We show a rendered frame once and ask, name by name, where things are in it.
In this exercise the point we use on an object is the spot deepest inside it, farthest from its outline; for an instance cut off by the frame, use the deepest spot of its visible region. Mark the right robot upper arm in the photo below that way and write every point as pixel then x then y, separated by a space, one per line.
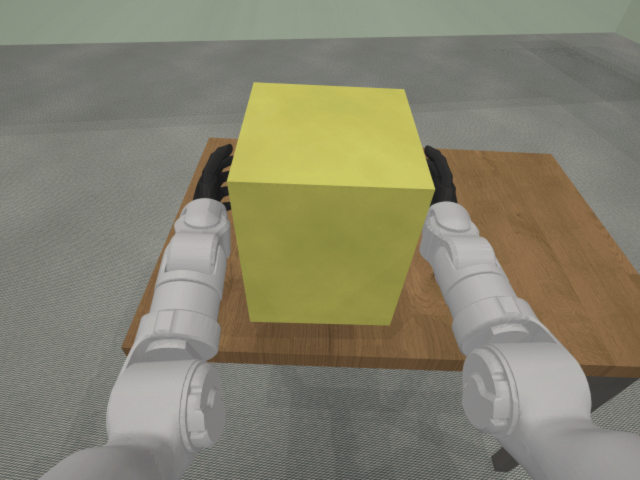
pixel 534 400

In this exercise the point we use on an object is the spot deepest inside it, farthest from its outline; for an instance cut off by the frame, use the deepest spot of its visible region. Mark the left robot upper arm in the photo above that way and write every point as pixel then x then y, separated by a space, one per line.
pixel 161 415

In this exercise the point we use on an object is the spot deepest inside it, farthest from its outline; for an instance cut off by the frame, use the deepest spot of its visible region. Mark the left robot hand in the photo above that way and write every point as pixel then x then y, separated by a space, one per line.
pixel 209 184

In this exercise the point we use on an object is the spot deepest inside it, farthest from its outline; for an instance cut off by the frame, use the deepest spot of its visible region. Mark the robot left forearm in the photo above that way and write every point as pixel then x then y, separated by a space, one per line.
pixel 182 322

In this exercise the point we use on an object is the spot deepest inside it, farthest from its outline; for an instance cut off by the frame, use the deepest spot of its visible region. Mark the right robot hand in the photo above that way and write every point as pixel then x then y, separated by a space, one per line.
pixel 441 175

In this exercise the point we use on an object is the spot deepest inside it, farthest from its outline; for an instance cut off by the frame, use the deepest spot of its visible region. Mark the carton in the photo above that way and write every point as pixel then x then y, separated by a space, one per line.
pixel 329 190

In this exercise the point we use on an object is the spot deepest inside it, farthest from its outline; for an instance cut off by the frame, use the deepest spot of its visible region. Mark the table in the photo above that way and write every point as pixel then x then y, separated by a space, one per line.
pixel 554 250

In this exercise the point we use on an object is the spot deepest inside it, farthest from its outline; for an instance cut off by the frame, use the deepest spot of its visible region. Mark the robot right forearm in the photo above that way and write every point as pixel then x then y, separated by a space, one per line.
pixel 483 305

